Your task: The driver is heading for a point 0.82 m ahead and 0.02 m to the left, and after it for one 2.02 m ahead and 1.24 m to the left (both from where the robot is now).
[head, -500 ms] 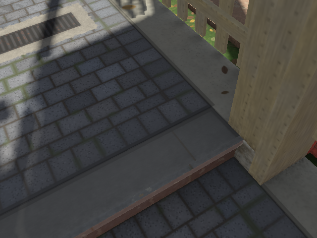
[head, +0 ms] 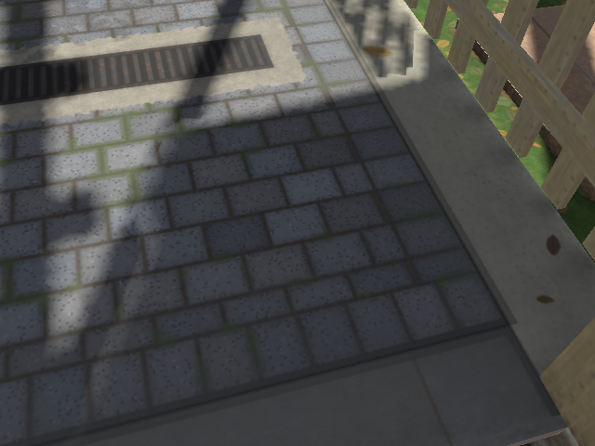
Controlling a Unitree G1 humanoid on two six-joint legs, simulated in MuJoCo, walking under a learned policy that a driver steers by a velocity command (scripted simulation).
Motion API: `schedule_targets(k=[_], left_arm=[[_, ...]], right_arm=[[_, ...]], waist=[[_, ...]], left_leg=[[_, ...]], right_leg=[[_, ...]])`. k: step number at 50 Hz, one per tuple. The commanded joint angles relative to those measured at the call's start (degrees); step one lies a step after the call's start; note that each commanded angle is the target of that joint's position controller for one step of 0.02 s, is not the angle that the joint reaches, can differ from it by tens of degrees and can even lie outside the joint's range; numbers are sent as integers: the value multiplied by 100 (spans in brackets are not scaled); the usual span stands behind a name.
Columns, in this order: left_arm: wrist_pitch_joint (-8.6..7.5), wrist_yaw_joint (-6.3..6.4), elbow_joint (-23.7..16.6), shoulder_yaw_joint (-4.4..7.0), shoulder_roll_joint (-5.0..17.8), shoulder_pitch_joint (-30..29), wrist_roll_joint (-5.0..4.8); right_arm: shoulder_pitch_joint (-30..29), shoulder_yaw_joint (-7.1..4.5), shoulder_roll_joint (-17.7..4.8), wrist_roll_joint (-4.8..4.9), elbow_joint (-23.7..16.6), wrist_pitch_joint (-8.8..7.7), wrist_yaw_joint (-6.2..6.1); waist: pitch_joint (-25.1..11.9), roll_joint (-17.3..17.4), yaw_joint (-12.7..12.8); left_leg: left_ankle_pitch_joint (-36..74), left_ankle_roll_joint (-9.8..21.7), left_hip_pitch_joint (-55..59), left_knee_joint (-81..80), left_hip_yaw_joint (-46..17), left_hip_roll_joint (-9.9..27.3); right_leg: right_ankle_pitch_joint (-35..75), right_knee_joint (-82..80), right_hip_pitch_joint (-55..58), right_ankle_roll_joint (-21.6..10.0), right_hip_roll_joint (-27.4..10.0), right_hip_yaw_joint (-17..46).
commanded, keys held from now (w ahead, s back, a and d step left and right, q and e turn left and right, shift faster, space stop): w+q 0.20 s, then w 0.80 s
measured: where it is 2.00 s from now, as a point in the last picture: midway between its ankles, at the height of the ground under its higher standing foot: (268, 159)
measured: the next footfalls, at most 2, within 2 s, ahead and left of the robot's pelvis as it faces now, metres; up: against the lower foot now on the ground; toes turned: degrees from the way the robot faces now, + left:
right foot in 0.50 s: +0.49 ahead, -0.16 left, +0.17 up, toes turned +11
left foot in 1.08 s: +0.81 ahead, +0.06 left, +0.17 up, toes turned +13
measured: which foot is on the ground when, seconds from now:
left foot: down 0.00-0.50, up 0.52-1.00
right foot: up 0.00-0.48, down 0.50-1.00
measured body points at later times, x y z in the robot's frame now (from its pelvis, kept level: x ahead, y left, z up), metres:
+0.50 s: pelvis +0.28 -0.07 +0.01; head +0.34 -0.08 +0.46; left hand +0.56 +0.14 +0.01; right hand +0.24 -0.34 -0.13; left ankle +0.04 +0.04 -0.71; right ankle +0.45 -0.17 -0.57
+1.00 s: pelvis +0.60 -0.08 +0.17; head +0.62 -0.08 +0.62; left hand +0.52 +0.13 +0.03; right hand +0.91 -0.21 +0.12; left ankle +0.76 +0.10 -0.51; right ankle +0.45 -0.17 -0.57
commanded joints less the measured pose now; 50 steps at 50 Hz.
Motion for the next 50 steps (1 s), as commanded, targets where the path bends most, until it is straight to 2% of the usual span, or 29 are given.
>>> schedule_targets(k=[1,5,7,9,13,15,17,18,19,20,21,22,23,24,25,26,27,28,29,30,31,32,33,36,37,39,42,45,50], left_arm=[[152,-22,-236,80,379,467,44],[217,-37,-594,-2,247,-273,-3],[237,-3,-653,-65,124,-358,-27],[217,18,-901,-62,207,-736,-37],[99,110,-1546,-76,196,-1629,50],[111,251,-2206,-92,72,-2781,37],[106,372,-2820,-255,-190,-3511,48],[49,367,-3010,-325,-215,-3702,36],[50,296,-3249,-497,-453,-3759,89],[117,189,-3366,-530,-478,-3668,35],[294,28,-3352,-610,-662,-2898,15],[331,-38,-2819,-392,-299,-1435,-77],[405,15,-2139,-61,182,139,-137],[501,98,-1856,135,460,1289,-125],[548,94,-1494,338,945,2001,19],[487,78,-1145,397,1526,1757,109],[569,117,-1123,444,1615,1296,-96],[514,50,-1095,413,1302,475,-264],[380,30,-851,321,821,-94,-285],[-35,-315,-618,-52,274,416,-188],[-178,-301,-63,-76,26,441,-122],[-196,-256,145,-183,-331,148,-41],[-199,-226,280,-178,-423,-30,12],[-376,-226,450,-121,-43,-455,125],[-495,-173,408,-179,-153,-336,193],[-593,-99,493,-106,152,340,183],[-484,-190,554,-74,400,1302,191],[-425,-408,532,-81,487,1559,56],[-384,-408,1003,6,733,2358,-64]], right_arm=[[157,-174,-778,47,-345,-163,-69],[525,-194,-743,35,-456,-32,-143],[618,-197,-675,-33,-535,29,-186],[696,-204,-679,-111,-636,62,-196],[1608,-266,-854,-183,-421,-45,-296],[2543,-345,-1040,-315,-160,-120,-364],[2643,-267,-1000,-327,71,-303,-356],[2426,-173,-808,-240,180,-347,-319],[2158,-84,-601,-26,314,-257,-289],[1930,-28,-600,67,370,-160,-299],[1564,26,-469,225,264,-56,-312],[594,22,-671,340,-164,-101,-227],[561,-211,-1600,412,-261,-243,-106],[406,-452,-2175,495,-246,-359,-54],[360,-521,-2104,536,-162,-409,-20],[268,-260,-867,331,-235,-461,140],[1213,-182,-306,-2,-489,-486,235],[1324,-182,-158,-101,-537,-380,184],[1038,-117,-65,-171,-644,-290,96],[275,206,64,-233,-879,-181,444],[371,314,195,-284,-916,-148,448],[378,414,300,-325,-982,-103,461],[564,445,257,-280,-925,-99,460],[-51,388,-324,-105,-1099,-114,393],[-345,352,-324,-167,-1141,-206,387],[-1085,383,-332,-154,-1363,-366,343],[-1768,373,-164,-126,-1459,-335,379],[-2389,280,-94,-210,-1577,-181,441],[-3039,114,-163,-109,-1836,-92,346]], waist=[[-587,381,254],[-586,517,-20],[-637,861,-102],[-391,699,-204],[-95,710,-614],[300,997,-1280],[686,725,-1166],[873,473,-949],[859,173,-640],[847,163,-546],[201,-140,-150],[-615,-97,521],[-2002,394,1178],[-2677,925,1849],[-2703,372,2151],[-2194,-2079,1572],[-2835,-2795,848],[-2234,-1739,143],[-1110,-809,-160],[-257,-397,512],[-607,-45,46],[-575,52,-257],[-500,85,-373],[-596,281,-549],[-673,-43,-478],[-649,-155,-70],[-516,-130,331],[-119,-283,363],[12,-270,357]], left_leg=[[3742,890,598,-965,-1303,1399],[3781,767,928,-811,-1368,1260],[3123,849,970,-786,-1520,1232],[2677,1022,1191,-779,-1986,1404],[2507,1324,3357,-688,-3040,2213],[2967,1803,4484,-642,-3700,2983],[2727,1343,4592,-862,-3008,3050],[2148,850,3895,-1215,-2440,2724],[1491,292,2612,-1852,-1792,2127],[869,257,1311,-2679,-1554,1891],[1896,398,-431,-3584,-1208,1727],[4690,481,-1746,-2995,-743,1321],[7461,393,-1377,-1729,-652,1414],[8811,162,-479,-227,-804,1566],[8196,-16,74,1879,-908,1384],[578,-303,-723,4899,-977,-107],[-430,-239,-1425,6867,-2019,-708],[-302,-256,-1821,7498,-1812,-411],[14,-246,-2107,7326,-1215,-100],[508,13,-3434,8881,-2072,-314],[859,176,-3883,8724,-1951,-142],[1054,333,-4126,8886,-1902,38],[1362,394,-4351,8530,-1930,157],[1216,198,-4006,6885,-1109,656],[1357,129,-3567,6784,-765,759],[1471,-153,-3753,5720,-576,846],[1965,-470,-3818,3917,-267,865],[2181,-458,-3203,2403,24,780],[1412,-372,-2660,475,424,341]], right_leg=[[207,-216,-300,178,-52,-37],[503,-718,-818,343,23,-254],[454,-582,-836,283,123,-355],[272,-733,-1295,229,61,-272],[-954,1185,-4235,-22,-203,86],[-3313,5006,-7318,-79,28,625],[-4402,6432,-8815,-403,30,932],[-4480,5789,-8390,-585,-36,810],[-4057,4172,-7036,-748,-206,478],[-3369,3197,-5616,-714,-182,3],[-1410,2019,-2289,-803,-96,-507],[-60,1351,845,-767,340,-774],[204,1533,2780,-639,768,-870],[-100,673,3185,-614,757,-382],[-944,-671,3050,-714,837,55],[-1191,-2741,2437,-1230,-436,2818],[-435,-4473,2300,-1301,-1306,5659],[-1476,-4554,1777,-1295,-1345,5923],[-1575,-4342,900,-1180,-1073,5035],[-1855,-3982,360,-1755,-625,3946],[-1771,-3993,541,-1694,-701,3798],[-1552,-4266,262,-1584,-739,3649],[-1160,-4412,119,-1464,-699,3211],[-555,-4983,-179,-1048,-403,1605],[175,-5158,-170,-874,-233,1077],[1053,-5319,488,-635,-95,695],[2264,-5491,1757,-831,-293,631],[2798,-5869,1961,-995,-469,523],[5122,-5517,3573,-722,-729,480]])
